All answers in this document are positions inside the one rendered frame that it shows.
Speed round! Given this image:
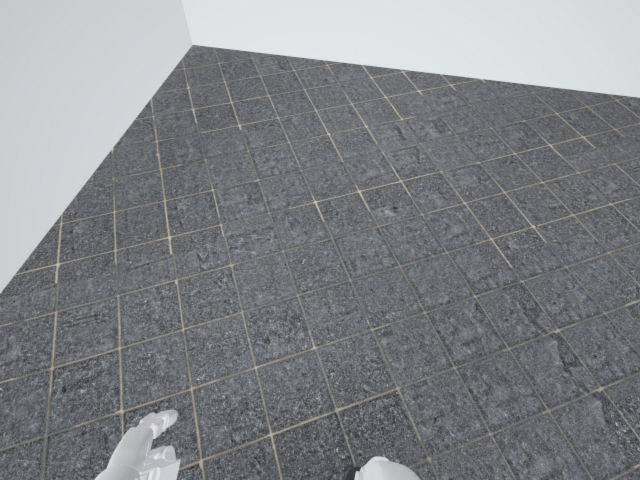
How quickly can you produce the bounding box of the right robot shin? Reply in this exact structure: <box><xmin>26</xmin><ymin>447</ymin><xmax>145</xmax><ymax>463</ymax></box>
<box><xmin>363</xmin><ymin>456</ymin><xmax>389</xmax><ymax>467</ymax></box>

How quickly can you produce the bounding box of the left robot hand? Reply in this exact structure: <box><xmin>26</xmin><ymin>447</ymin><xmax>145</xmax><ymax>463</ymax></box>
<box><xmin>106</xmin><ymin>410</ymin><xmax>181</xmax><ymax>480</ymax></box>

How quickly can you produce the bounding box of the robot right thigh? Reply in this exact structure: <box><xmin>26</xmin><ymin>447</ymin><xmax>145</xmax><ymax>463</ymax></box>
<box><xmin>354</xmin><ymin>460</ymin><xmax>421</xmax><ymax>480</ymax></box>

